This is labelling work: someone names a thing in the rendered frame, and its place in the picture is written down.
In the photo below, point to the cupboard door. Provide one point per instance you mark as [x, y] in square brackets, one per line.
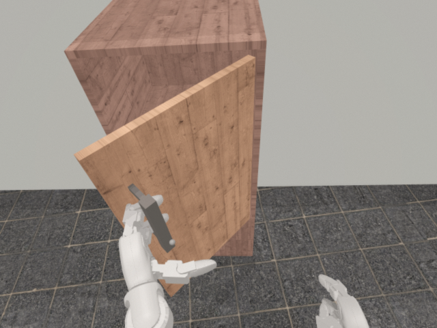
[196, 151]

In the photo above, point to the left robot hand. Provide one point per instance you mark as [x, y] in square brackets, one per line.
[135, 254]

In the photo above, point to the right robot hand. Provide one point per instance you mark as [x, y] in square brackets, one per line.
[347, 313]

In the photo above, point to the handle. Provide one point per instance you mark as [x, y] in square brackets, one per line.
[154, 216]

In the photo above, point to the robot left forearm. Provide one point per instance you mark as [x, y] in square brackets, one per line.
[147, 307]

